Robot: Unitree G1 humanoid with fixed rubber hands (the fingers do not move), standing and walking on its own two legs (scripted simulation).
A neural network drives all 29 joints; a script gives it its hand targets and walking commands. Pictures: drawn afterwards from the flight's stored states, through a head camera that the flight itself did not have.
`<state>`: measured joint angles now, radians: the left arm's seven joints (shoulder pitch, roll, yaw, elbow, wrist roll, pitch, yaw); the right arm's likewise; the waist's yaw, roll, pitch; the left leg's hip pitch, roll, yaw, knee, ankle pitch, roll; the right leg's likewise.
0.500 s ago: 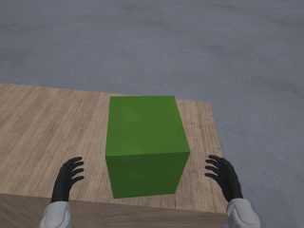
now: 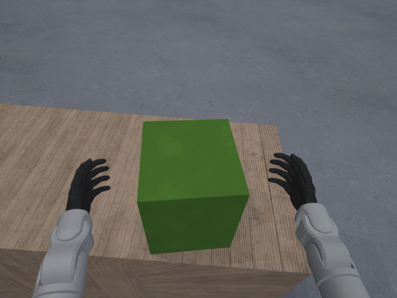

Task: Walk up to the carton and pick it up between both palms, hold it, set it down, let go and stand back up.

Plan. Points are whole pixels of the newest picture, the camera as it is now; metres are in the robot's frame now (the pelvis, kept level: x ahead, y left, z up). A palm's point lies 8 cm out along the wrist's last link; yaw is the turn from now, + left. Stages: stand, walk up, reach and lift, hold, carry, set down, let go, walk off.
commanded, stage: reach and lift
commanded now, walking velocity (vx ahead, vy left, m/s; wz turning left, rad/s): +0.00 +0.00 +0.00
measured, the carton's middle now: (188, 187) +0.36 +0.06 -0.02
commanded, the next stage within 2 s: none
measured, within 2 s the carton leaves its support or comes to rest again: neither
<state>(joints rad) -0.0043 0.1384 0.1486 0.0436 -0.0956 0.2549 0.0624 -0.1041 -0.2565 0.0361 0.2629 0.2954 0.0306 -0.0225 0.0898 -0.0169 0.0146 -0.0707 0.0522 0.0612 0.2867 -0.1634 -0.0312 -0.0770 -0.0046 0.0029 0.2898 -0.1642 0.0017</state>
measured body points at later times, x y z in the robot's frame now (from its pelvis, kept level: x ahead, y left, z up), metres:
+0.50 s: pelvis -0.01 -0.01 +0.00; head -0.01 +0.00 +0.45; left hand +0.32 +0.26 +0.12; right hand +0.40 -0.15 +0.14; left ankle +0.00 +0.14 -0.75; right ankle +0.00 -0.12 -0.75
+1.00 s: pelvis -0.01 -0.01 +0.00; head -0.02 +0.00 +0.45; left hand +0.37 +0.26 +0.15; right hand +0.44 -0.12 +0.16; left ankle +0.00 +0.14 -0.75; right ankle +0.00 -0.12 -0.75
